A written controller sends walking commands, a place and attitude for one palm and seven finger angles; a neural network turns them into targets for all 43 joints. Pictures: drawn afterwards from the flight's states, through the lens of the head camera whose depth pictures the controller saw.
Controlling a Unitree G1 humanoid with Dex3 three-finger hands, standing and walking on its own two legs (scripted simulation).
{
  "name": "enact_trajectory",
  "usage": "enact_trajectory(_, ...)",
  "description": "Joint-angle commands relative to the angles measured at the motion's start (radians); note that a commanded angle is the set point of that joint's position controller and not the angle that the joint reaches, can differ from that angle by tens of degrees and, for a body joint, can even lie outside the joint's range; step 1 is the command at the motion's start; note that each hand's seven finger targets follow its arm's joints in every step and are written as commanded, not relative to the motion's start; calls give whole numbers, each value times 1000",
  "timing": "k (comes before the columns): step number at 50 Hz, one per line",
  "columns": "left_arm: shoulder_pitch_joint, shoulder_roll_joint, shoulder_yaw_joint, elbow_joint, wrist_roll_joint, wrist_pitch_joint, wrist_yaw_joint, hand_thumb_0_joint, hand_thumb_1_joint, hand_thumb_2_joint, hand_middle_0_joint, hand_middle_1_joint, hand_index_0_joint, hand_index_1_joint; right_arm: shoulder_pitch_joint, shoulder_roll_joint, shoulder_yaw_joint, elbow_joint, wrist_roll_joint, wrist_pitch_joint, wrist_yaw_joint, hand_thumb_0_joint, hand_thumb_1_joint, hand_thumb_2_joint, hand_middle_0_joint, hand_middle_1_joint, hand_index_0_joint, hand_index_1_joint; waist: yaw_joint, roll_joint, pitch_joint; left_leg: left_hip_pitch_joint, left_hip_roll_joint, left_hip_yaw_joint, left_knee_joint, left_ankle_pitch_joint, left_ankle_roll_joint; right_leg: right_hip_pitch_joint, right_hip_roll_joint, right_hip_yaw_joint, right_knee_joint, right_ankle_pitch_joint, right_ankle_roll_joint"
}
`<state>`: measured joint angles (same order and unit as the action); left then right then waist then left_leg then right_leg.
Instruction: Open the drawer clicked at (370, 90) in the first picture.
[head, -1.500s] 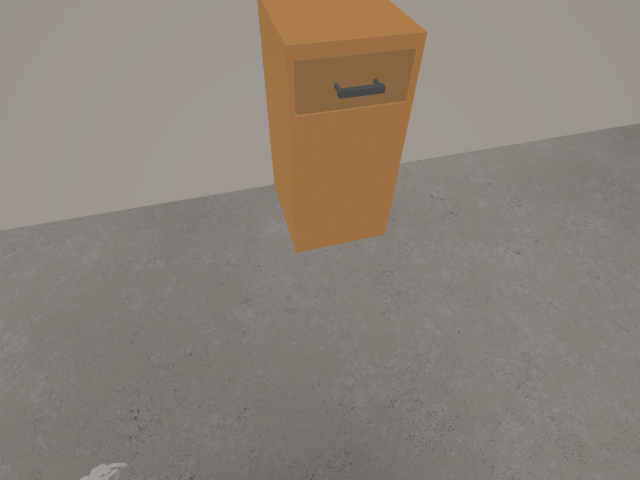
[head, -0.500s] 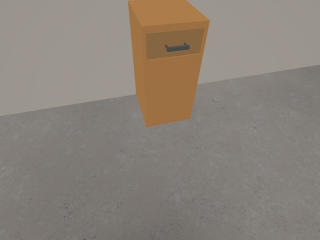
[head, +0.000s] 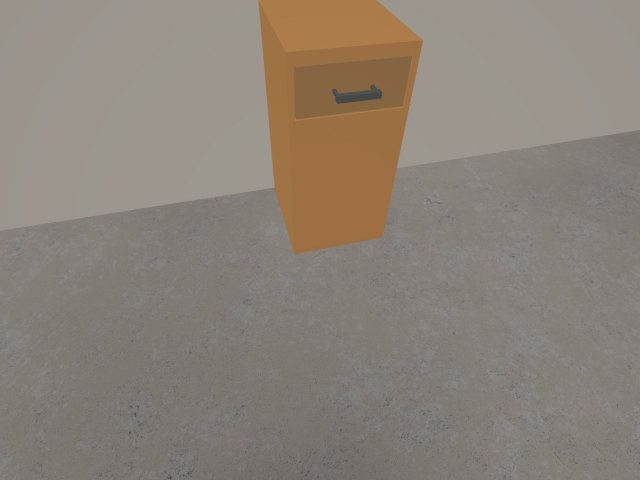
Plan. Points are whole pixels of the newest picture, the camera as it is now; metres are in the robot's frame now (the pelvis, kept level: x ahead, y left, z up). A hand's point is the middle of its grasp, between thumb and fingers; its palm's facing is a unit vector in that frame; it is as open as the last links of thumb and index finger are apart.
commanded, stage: look at it before walking up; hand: left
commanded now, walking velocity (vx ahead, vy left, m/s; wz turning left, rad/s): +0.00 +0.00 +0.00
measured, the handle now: (356, 93) +1.14 -0.04 -0.07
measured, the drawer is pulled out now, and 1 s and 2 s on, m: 0.00 0.00 0.00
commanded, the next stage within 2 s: walk to a spot facing it in 0.04 s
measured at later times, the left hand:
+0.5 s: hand out of the picture +0.05 +0.19 -0.18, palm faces -0.13 -0.95 -0.27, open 7.4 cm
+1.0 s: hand out of the picture +0.09 +0.19 -0.18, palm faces -0.29 -0.93 -0.22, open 7.4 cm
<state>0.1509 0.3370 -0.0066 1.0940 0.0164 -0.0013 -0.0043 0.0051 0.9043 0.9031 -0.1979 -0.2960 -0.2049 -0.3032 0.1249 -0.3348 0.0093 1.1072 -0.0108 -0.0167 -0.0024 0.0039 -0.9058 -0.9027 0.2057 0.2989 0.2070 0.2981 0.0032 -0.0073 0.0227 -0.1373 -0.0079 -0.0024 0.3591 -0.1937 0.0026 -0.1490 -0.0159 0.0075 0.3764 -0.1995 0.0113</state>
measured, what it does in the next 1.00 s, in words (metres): steps on the spot, turning right: left foot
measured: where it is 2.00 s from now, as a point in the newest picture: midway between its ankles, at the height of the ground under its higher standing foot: outside the picture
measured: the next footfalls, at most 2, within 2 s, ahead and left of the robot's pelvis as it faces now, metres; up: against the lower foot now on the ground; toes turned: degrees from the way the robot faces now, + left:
left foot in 0.98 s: +0.03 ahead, +0.12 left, +0.00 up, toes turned -22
right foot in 1.44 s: +0.13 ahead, -0.26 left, +0.00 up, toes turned -47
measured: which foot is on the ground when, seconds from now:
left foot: down 0.00-0.52, up 0.54-0.96, down 0.98-1.00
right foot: down 0.00-0.96, up 0.98-1.00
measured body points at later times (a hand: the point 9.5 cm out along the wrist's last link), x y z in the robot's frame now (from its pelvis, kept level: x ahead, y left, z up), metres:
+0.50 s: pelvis -0.02 -0.02 -0.02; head +0.00 -0.03 +0.43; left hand +0.06 +0.24 -0.16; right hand +0.03 -0.28 -0.17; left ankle +0.00 +0.12 -0.75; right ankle -0.01 -0.11 -0.74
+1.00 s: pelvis -0.02 +0.01 -0.01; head +0.00 +0.02 +0.44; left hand +0.11 +0.24 -0.16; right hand -0.02 -0.27 -0.13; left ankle -0.01 +0.13 -0.75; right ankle -0.02 -0.11 -0.74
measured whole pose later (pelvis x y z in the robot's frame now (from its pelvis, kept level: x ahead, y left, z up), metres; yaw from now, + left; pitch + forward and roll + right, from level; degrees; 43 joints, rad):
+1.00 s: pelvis -0.02 +0.01 -0.01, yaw -23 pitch +3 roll +0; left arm 0.29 0.24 0.08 0.93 0.02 0.05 -0.02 0.01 0.90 0.90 -0.20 -0.30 -0.20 -0.30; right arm 0.19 -0.23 -0.04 0.90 -0.02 -0.02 -0.03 0.00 -0.91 -0.90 0.20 0.30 0.20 0.30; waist 0.03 -0.03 -0.02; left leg -0.22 0.01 0.01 0.49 -0.34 0.01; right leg -0.42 0.12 0.16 0.62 -0.33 -0.02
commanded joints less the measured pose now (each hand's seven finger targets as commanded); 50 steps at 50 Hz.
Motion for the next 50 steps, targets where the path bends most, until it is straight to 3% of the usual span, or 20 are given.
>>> enact_trajectory(1, -40, 204, 39, -66, -3, -25, 15, 0, 900, 900, -200, -300, -200, -300, -46, -203, -42, -59, 5, -21, -10, 0, -900, -900, 200, 300, 200, 300, 2, 4, -50, 7, 123, -105, -57, 128, 26, 9, -106, 88, -61, 100, -35)
enact_trajectory(9, -47, 209, 43, -72, -3, -21, 13, 0, 900, 900, -200, -300, -200, -300, -42, -210, -45, -59, 2, -21, -14, 0, -900, -900, 200, 300, 200, 300, -1, 13, -46, 30, 130, -89, -46, 141, 22, -6, -100, 100, -55, 137, -40)
enact_trajectory(14, 26, 99, 39, -101, -1, 25, 16, 0, 900, 900, -200, -300, -200, -300, 41, -98, -43, -86, 0, 10, -27, 0, -900, -900, 200, 300, 200, 300, -8, 13, -32, 20, 153, -27, 32, 127, 9, -105, -74, 123, 56, 200, -27)
enact_trajectory(19, 59, 75, 59, -170, 5, 43, 3, 0, 900, 900, -200, -300, -200, -300, 34, -123, -78, -161, -4, 21, -31, 0, -900, -900, 200, 300, 200, 300, -1, 97, -20, -32, 244, -61, 24, 50, 60, -203, -3, 89, 244, 96, -17)
enact_trajectory(23, 114, 25, 76, -200, 5, 51, -7, 0, 900, 900, -200, -300, -200, -300, -7, -117, -95, -207, -7, 16, -29, 0, -900, -900, 200, 300, 200, 300, 30, 194, -11, -131, 359, -64, 34, 177, 145, -166, -8, -1, 436, -246, 0)
enact_trajectory(24, 158, 19, 82, -195, 5, 46, -9, 0, 900, 900, -200, -300, -200, -300, -23, -111, -97, -215, -9, 18, -29, 0, -900, -900, 200, 300, 200, 300, 56, 161, -15, -162, 336, -21, 120, 183, 115, -102, -17, 1, 341, -182, -5)
enact_trajectory(25, 217, 47, 91, -185, 10, 35, -9, 0, 900, 900, -200, -300, -200, -300, -31, -98, -97, -225, -6, 25, -26, 0, -900, -900, 200, 300, 200, 300, 84, 29, -24, -238, 261, 53, 298, 84, 52, -19, -38, 53, 178, -1, -19)
enact_trajectory(26, 232, 147, 111, -195, 25, 18, 6, 0, 900, 900, -200, -300, -200, -300, 2, -9, -85, -252, 1, 32, -21, 0, -900, -900, 200, 300, 200, 300, 71, -345, -29, -427, 79, 162, 597, -275, -45, 28, -279, 458, -30, 178, -98)
enact_trajectory(27, 254, 155, 110, -203, 6, 20, 17, 0, 900, 900, -200, -300, -200, -300, -40, -24, -84, -270, -1, 41, -24, 0, -900, -900, 200, 300, 200, 300, 93, -316, -23, -417, 38, 14, 723, -382, -43, -80, -323, 569, -128, 194, -149)
enact_trajectory(28, 194, 140, 110, -216, 7, 26, 21, 0, 900, 900, -200, -300, -200, -300, -42, -20, -90, -261, 2, 46, -24, 0, -900, -900, 200, 300, 200, 300, 60, -228, 13, -433, 55, -45, 796, -322, -35, -126, -298, 555, -142, 35, -173)
enact_trajectory(30, 101, 90, 103, -247, 3, 20, 21, 0, 900, 900, -200, -300, -200, -300, 2, -21, -93, -235, -3, 38, -16, 0, -900, -900, 200, 300, 200, 300, 13, -92, -6, -415, 86, -42, 796, -192, -45, -116, -222, 430, -95, 43, -183)
enact_trajectory(32, 110, 67, 100, -250, 2, 14, 19, 0, 900, 900, -200, -300, -200, -300, 22, -5, -90, -223, -6, 38, -17, 0, -900, -900, 200, 300, 200, 300, 12, -101, -55, -381, 76, -24, 758, -155, -58, -85, -184, 373, -77, 86, -170)
enact_trajectory(37, 165, 69, 114, -234, 5, 17, 16, 0, 900, 900, -200, -300, -200, -300, 6, 18, -88, -235, -5, 38, -24, 0, -900, -900, 200, 300, 200, 300, 37, -102, -93, -386, 56, -14, 652, -182, -68, -1, -165, 402, -59, 132, -179)
enact_trajectory(42, 181, 75, 122, -228, 12, 17, 8, 0, 900, 900, -200, -300, -200, -300, -7, 19, -81, -262, -5, 17, -19, 0, -900, -900, 200, 300, 200, 300, 61, -144, -101, -314, 32, 2, 433, -252, -54, -7, -137, 491, -115, -174, -200)
enact_trajectory(44, 147, 87, 125, -238, 13, 18, 4, 0, 900, 900, -200, -300, -200, -300, 32, 21, -81, -265, 1, 5, -18, 0, -900, -900, 200, 300, 200, 300, 46, -165, -92, -218, 10, 10, 314, -273, -34, -81, -123, 509, -123, -241, -198)
enact_trajectory(46, 85, 81, 124, -254, 9, 21, 0, 0, 900, 900, -200, -300, -200, -300, 147, 20, -81, -234, 3, -9, -22, 0, -900, -900, 200, 300, 200, 300, -10, -158, -95, 29, -9, 28, 92, -188, -12, -255, -66, 469, -77, -327, -146)
enact_trajectory(47, 56, 52, 116, -271, 4, 23, -6, 0, 900, 900, -200, -300, -200, -300, 225, -17, -90, -212, 3, -17, -32, 0, -900, -900, 200, 300, 200, 300, -55, -75, -99, 250, 52, -19, -19, -202, 13, -448, 4, 388, 16, -383, -89)
enact_trajectory(48, 37, -17, 105, -300, -3, 22, -20, 0, 900, 900, -200, -300, -200, -300, 281, -117, -110, -205, -11, -20, -41, 0, -900, -900, 200, 300, 200, 300, -93, 234, -64, 355, 310, -331, -176, -476, 84, -680, 130, 215, 285, -419, -34)
enact_trajectory(49, -30, -10, 117, -345, 4, 9, -27, 0, 900, 900, -200, -300, -200, -300, 270, -164, -114, -222, -11, -23, -44, 0, -900, -900, 200, 300, 200, 300, -90, 268, 33, 209, 521, -495, -254, -550, 164, -723, 69, 68, 511, -338, 1)
enact_trajectory(50, -54, 16, 123, -345, 15, 6, -38, 0, 900, 900, -200, -300, -200, -300, 214, -133, -103, -239, -11, -25, -34, 0, -900, -900, 200, 300, 200, 300, -65, 185, 60, 65, 520, -519, -261, -576, 191, -678, 6, 91, 616, -261, 4)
